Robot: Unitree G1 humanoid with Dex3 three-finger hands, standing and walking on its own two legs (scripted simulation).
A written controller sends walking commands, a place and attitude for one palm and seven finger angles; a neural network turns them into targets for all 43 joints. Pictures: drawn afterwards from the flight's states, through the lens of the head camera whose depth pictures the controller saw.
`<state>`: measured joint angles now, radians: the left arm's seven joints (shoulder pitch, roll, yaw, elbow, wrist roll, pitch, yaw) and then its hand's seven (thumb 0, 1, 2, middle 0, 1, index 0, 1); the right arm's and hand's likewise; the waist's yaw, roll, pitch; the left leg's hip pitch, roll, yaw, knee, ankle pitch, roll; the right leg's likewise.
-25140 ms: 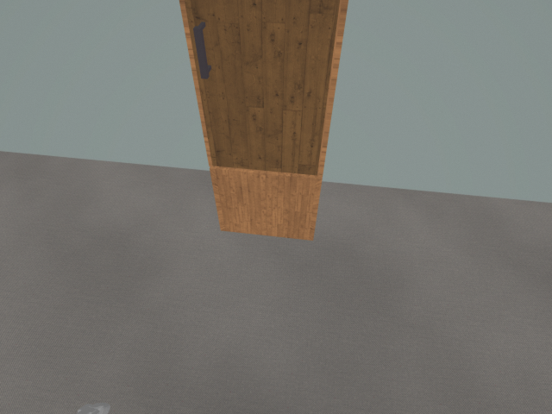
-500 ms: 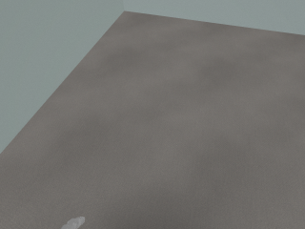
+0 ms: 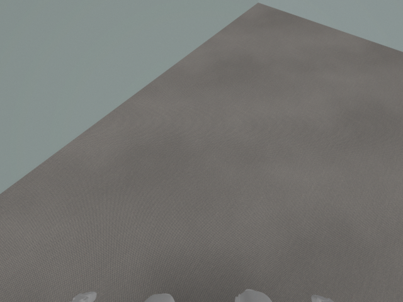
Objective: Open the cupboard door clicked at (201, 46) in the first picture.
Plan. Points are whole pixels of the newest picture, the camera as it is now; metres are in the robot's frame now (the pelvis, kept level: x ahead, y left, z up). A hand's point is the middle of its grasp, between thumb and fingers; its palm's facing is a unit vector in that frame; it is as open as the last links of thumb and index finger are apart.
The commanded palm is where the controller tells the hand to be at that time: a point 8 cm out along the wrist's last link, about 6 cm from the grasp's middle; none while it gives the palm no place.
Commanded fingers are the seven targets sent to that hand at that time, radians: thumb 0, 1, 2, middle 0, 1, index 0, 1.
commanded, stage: turn to face it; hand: left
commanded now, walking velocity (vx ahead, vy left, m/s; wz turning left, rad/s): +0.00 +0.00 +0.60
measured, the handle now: out of the picture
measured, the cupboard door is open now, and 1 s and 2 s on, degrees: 42 42 42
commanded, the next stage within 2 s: none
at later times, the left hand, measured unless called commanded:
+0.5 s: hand out of the picture +0.04 +0.20 -0.18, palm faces +0.33 -0.92 -0.22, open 7.4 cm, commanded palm none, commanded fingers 0.00 0.90 0.90 -0.20 -0.30 -0.20 -0.30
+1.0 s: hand out of the picture -0.02 +0.17 -0.19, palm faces +0.59 -0.78 -0.21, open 7.4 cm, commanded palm none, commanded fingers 0.00 0.90 0.90 -0.20 -0.30 -0.20 -0.30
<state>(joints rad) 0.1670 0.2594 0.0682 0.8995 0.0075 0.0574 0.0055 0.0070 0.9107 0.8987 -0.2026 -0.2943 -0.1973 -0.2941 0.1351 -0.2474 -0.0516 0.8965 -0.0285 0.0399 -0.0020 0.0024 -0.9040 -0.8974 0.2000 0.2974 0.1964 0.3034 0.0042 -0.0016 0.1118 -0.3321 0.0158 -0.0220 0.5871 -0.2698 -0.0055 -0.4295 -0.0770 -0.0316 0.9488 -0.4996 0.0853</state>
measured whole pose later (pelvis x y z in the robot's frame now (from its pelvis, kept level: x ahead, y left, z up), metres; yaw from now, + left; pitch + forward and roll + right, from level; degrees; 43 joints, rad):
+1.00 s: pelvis +0.05 -0.02 -0.01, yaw +37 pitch +2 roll +0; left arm 0.21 0.24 0.05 0.90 0.01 0.05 0.01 0.00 0.91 0.90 -0.21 -0.30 -0.20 -0.29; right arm 0.11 -0.23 -0.06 0.88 -0.02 0.04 0.02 0.01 -0.91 -0.90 0.20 0.30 0.19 0.30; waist -0.01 -0.06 0.12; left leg -0.35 0.00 0.05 0.65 -0.31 0.04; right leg -0.38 -0.14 -0.09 0.93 -0.54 0.09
